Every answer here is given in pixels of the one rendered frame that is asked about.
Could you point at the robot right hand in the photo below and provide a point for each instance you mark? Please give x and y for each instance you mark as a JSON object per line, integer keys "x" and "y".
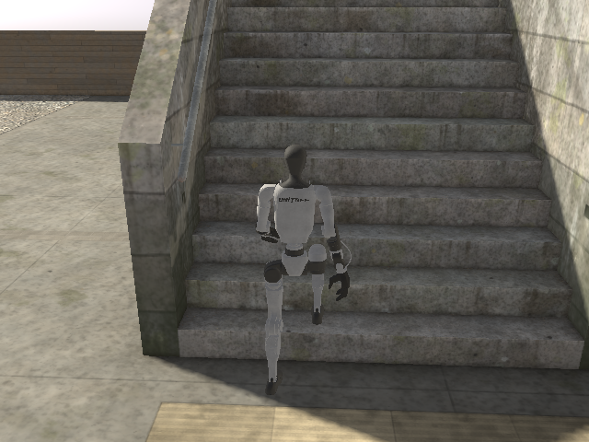
{"x": 345, "y": 284}

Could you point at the robot left hand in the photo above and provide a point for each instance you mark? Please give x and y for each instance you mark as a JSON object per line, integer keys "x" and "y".
{"x": 273, "y": 234}

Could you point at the robot torso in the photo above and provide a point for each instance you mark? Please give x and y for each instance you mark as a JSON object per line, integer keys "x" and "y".
{"x": 294, "y": 211}

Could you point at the left robot forearm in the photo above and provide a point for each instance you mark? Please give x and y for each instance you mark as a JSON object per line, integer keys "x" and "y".
{"x": 264, "y": 234}

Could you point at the right robot foot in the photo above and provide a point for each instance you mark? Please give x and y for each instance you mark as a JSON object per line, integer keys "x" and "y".
{"x": 316, "y": 316}

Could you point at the robot left upper arm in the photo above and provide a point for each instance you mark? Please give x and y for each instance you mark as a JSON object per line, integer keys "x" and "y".
{"x": 263, "y": 208}

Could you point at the right robot forearm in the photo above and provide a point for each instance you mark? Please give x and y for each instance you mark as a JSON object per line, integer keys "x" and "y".
{"x": 335, "y": 250}

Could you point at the robot right upper arm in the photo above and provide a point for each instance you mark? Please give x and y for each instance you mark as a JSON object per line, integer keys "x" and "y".
{"x": 326, "y": 208}

